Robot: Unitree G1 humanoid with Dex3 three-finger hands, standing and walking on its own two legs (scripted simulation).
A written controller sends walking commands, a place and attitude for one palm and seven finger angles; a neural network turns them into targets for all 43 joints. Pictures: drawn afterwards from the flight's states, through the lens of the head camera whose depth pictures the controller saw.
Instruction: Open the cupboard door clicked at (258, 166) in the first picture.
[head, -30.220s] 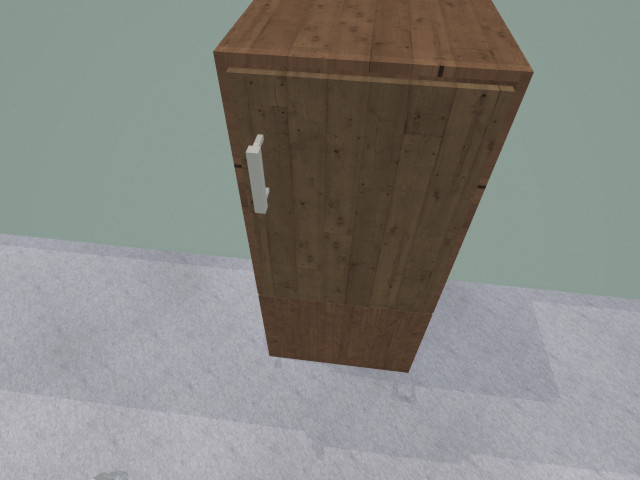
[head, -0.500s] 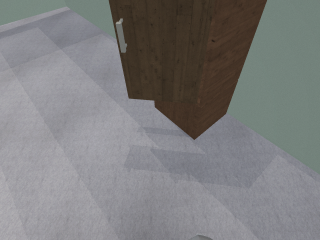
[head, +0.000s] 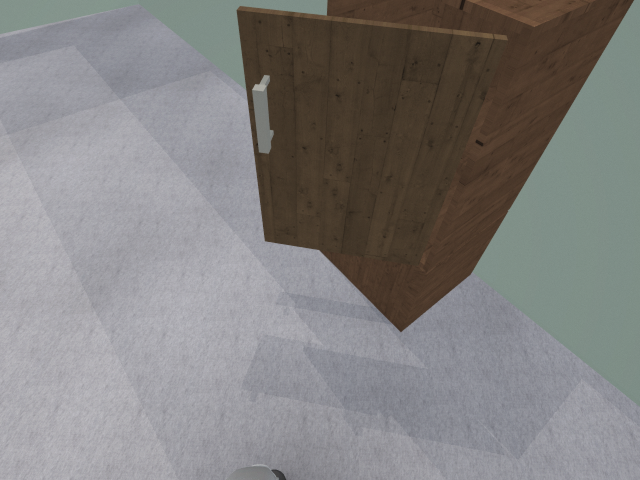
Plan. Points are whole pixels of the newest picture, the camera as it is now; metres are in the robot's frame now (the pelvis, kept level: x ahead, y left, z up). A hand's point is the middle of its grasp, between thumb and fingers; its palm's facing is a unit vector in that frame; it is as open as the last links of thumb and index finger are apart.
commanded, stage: take the last steps up to it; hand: left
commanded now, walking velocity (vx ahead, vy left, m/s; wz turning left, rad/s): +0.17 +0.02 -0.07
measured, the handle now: (265, 115) +0.70 +0.18 +0.05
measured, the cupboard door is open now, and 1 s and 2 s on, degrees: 41 41 41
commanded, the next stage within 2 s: come to a stop and stand still in 0.06 s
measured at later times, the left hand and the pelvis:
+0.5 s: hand (190, 425) +0.21 +0.22 -0.17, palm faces -0.04 -0.97 -0.25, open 7.3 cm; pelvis +0.11 +0.03 -0.01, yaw -3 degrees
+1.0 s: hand out of the picture +0.12 +0.28 -0.17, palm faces -0.03 -0.96 -0.27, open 7.3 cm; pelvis +0.08 +0.08 -0.01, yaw -4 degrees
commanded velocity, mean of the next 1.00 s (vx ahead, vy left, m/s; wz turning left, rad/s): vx -0.09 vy -0.01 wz -0.01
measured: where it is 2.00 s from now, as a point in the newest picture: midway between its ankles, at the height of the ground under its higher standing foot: outside the picture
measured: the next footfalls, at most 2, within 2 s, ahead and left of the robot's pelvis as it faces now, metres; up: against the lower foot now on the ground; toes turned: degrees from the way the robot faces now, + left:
left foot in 0.02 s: +0.15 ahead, +0.12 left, +0.00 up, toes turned +6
right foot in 0.44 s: +0.16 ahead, -0.06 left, +0.00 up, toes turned -7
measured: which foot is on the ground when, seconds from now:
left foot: up 0.00-0.00, down 0.02-0.52, up 0.54-0.74, down 0.76-1.00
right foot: down 0.00-0.02, up 0.04-0.42, down 0.44-1.00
